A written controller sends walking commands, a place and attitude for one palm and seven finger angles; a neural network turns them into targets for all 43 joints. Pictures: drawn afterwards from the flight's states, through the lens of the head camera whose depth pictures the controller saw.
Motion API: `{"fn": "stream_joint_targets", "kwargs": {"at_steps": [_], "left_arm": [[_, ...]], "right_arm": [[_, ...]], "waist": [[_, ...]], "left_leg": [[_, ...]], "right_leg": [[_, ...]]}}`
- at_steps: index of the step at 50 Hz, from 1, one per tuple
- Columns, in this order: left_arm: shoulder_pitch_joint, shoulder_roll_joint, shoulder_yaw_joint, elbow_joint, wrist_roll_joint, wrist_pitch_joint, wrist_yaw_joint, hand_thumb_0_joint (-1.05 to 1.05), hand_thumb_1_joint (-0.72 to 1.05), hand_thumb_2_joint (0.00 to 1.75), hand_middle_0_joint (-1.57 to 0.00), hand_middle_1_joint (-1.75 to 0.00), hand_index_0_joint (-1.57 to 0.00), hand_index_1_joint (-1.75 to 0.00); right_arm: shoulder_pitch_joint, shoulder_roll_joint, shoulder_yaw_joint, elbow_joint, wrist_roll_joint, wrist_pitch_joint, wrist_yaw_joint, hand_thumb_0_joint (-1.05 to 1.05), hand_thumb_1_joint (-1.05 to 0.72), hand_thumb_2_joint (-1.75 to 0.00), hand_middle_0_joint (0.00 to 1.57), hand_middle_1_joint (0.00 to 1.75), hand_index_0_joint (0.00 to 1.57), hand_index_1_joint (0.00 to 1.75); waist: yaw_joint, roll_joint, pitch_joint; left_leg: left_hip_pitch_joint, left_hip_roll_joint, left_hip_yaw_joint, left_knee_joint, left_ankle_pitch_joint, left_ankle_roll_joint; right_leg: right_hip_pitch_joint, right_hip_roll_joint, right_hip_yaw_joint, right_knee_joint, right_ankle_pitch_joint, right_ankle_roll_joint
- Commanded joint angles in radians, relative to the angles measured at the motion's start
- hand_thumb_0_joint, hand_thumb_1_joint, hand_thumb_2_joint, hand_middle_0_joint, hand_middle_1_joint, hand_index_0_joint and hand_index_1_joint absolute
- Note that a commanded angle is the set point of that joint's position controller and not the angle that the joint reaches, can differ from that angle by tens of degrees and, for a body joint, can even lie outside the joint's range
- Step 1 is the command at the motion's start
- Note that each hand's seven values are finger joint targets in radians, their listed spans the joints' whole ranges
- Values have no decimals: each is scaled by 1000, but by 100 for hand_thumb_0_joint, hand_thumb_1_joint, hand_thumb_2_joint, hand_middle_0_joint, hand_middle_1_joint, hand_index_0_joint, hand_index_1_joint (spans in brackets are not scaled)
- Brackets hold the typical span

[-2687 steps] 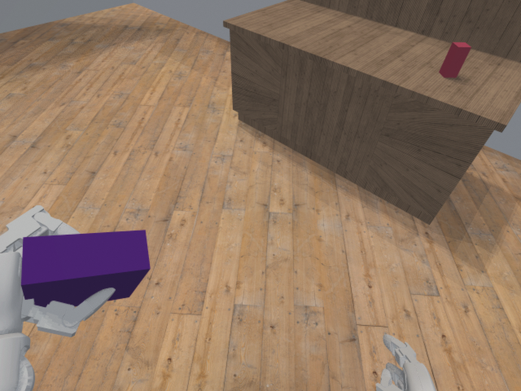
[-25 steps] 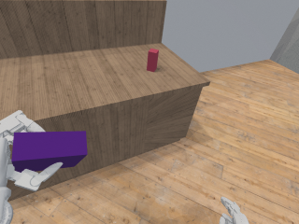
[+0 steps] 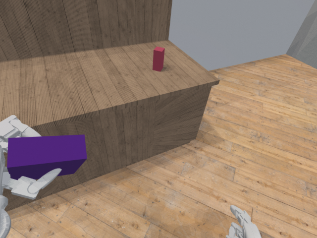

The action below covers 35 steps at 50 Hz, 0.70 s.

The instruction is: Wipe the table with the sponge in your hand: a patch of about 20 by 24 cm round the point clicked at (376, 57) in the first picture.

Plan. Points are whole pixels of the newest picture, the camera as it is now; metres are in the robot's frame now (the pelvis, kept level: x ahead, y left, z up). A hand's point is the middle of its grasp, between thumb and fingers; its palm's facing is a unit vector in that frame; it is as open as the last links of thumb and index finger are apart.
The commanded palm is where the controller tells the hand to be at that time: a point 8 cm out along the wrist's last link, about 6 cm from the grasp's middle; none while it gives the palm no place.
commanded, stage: stand and wait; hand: left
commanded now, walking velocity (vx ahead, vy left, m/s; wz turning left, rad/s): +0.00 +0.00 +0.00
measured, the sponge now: (58, 158) +0.23 +0.21 +0.15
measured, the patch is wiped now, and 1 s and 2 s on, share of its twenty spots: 1.00 1.00 1.00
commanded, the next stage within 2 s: none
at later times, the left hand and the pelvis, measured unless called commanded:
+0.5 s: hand (38, 153) +0.23 +0.25 +0.17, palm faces +0.41 -0.85 -0.32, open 9.3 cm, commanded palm +0.18 +0.29 +0.19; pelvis +0.03 +0.00 +0.01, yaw +1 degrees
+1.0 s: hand (28, 151) +0.24 +0.27 +0.16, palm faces +0.40 -0.85 -0.33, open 9.3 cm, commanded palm +0.19 +0.30 +0.19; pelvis +0.03 +0.02 +0.02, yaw +1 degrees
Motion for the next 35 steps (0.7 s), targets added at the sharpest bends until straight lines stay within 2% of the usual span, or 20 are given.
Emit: {"fn": "stream_joint_targets", "kwargs": {"at_steps": [1, 2, 3, 4, 5, 6, 7, 8, 9, 10, 11, 14, 15, 17, 19, 22, 23, 26, 28, 35], "left_arm": [[-14, 119, 55, -184, 3, -74, -11, 0, 10, 130, -120, -160, -120, -160], [-78, 154, 76, -247, -2, -84, -10, 0, 10, 130, -120, -160, -120, -160], [-116, 154, 84, -262, 2, -91, -12, 0, 10, 130, -120, -160, -120, -160], [-100, 157, 94, -244, -3, -84, -10, 0, 10, 130, -120, -160, -120, -160], [-96, 152, 96, -256, -7, -82, -6, 0, 10, 130, -120, -160, -120, -160], [-106, 145, 89, -278, -6, -84, 1, 0, 10, 130, -120, -160, -120, -160], [-96, 142, 91, -283, -6, -93, 10, 0, 10, 130, -120, -160, -120, -160], [-83, 128, 83, -291, -10, -97, 14, 0, 10, 130, -120, -160, -120, -160], [-110, 137, 85, -317, -3, -104, 23, 0, 10, 130, -120, -160, -120, -160], [-88, 126, 76, -246, 6, -97, 20, 0, 10, 130, -120, -160, -120, -160], [-92, 109, 66, -223, 12, -89, 19, 0, 10, 130, -120, -160, -120, -160], [-96, 105, 56, -211, 14, -96, 15, 0, 10, 130, -120, -160, -120, -160], [-80, 90, 42, -192, 10, -94, 10, 0, 10, 130, -120, -160, -120, -160], [-96, 102, 44, -214, 5, -96, 7, 0, 10, 130, -120, -160, -120, -160], [-102, 98, 37, -221, 4, -93, 7, 0, 10, 130, -120, -160, -120, -160], [-85, 112, 60, -207, 0, -91, 10, 0, 10, 130, -120, -160, -120, -160], [-80, 113, 59, -202, 0, -89, 9, 0, 10, 130, -120, -160, -120, -160], [-72, 105, 55, -199, -6, -88, 7, 0, 10, 130, -120, -160, -120, -160], [-75, 108, 55, -205, -6, -87, 6, 0, 10, 130, -120, -160, -120, -160], [-65, 106, 51, -207, -6, -87, 7, 0, 10, 130, -120, -160, -120, -160]], "right_arm": [[-159, -152, -62, -168, -9, -23, 9, 0, -90, -90, 20, 30, 20, 30], [-160, -139, -57, -167, -9, -25, 12, 0, -90, -90, 20, 30, 20, 30], [-160, -126, -51, -141, -12, -26, 19, 0, -90, -90, 20, 30, 20, 30], [-137, -130, -58, -128, -7, -22, 15, 0, -90, -90, 20, 30, 20, 30], [-137, -134, -60, -135, -5, -18, 9, 0, -90, -90, 20, 30, 20, 30], [-142, -136, -56, -137, -7, -14, 1, 0, -90, -90, 20, 30, 20, 30], [-158, -143, -52, -143, -14, -16, -10, 0, -90, -90, 20, 30, 20, 30], [-170, -164, -57, -168, -14, -18, -19, 0, -90, -90, 20, 30, 20, 30], [-176, -168, -54, -185, -5, -23, -21, 0, -90, -90, 20, 30, 20, 30], [-175, -145, -46, -164, -2, -28, -20, 0, -90, -90, 20, 30, 20, 30], [-179, -139, -43, -165, -1, -31, -18, 0, -90, -90, 20, 30, 20, 30], [-171, -142, -50, -156, -7, -46, -15, 0, -90, -90, 20, 30, 20, 30], [-166, -143, -52, -155, -9, -47, -9, 0, -90, -90, 20, 30, 20, 30], [-156, -146, -60, -151, -13, -46, -3, 0, -90, -90, 20, 30, 20, 30], [-164, -146, -57, -150, -14, -42, -4, 0, -90, -90, 20, 30, 20, 30], [-168, -145, -58, -158, -14, -32, -7, 0, -90, -90, 20, 30, 20, 30], [-176, -151, -59, -167, -13, -28, -10, 0, -90, -90, 20, 30, 20, 30], [-179, -148, -58, -177, -9, -14, -10, 0, -90, -90, 20, 30, 20, 30], [-185, -152, -59, -186, -10, -9, -12, 0, -90, -90, 20, 30, 20, 30], [-180, -152, -59, -194, -11, -1, -14, 0, -90, -90, 20, 30, 20, 30]], "waist": [[41, -150, -3], [30, -207, -26], [18, -155, -46], [11, -155, -30], [9, -124, -40], [-3, -49, -48], [6, 90, -46], [16, 262, -31], [39, 321, -53], [30, 299, -20], [35, 270, 16], [39, 57, -39], [32, 21, -50], [28, -27, -65], [27, 36, -67], [35, 43, -93], [34, 76, -82], [39, 76, -94], [39, 97, -77], [43, 82, -102]], "left_leg": [[-235, -31, 2, 187, -231, 14], [-197, -29, -15, 334, -163, 10], [-138, -8, -39, 353, -145, 10], [-83, 16, -51, 268, -157, 18], [10, 33, -53, 130, -141, 28], [110, 29, -49, -42, -91, 35], [129, 27, -78, -181, -100, 44], [114, 107, -213, -309, -146, 68], [65, 162, -283, -375, -189, 90], [-40, 157, -291, -430, -346, 88], [-90, 146, -263, -423, -365, 90], [-1, 58, -130, -241, -90, 52], [19, 29, -92, -199, -62, 38], [67, 10, -74, -142, -16, 28], [94, 13, -71, -152, 31, 25], [109, 23, -75, -187, 92, 25], [107, 24, -84, -202, 105, 25], [118, 30, -76, -216, 154, 24], [114, 30, -80, -233, 153, 23], [125, 29, -73, -245, 144, 22]], "right_leg": [[193, -177, 294, -485, -62, -103], [113, -308, 462, -575, -79, -155], [58, -304, 432, -572, -93, -162], [13, -283, 359, -539, -70, -156], [-18, -267, 287, -484, -49, -144], [-45, -220, 217, -405, -36, -112], [-31, -126, 142, -311, -9, -73], [-26, -36, 62, -185, 50, -28], [31, 17, 6, -123, 95, 4], [81, 21, 15, -105, 51, 14], [114, 20, 15, -133, 81, 16], [172, -18, 73, -323, 231, 0], [158, -44, 114, -362, 221, -11], [128, -84, 179, -418, 189, -32], [122, -92, 181, -416, 219, -38], [165, -68, 143, -392, 298, -26], [164, -60, 130, -383, 309, -24], [194, -49, 108, -373, 373, -13], [190, -43, 98, -375, 368, -12], [214, -34, 94, -384, 377, -7]]}}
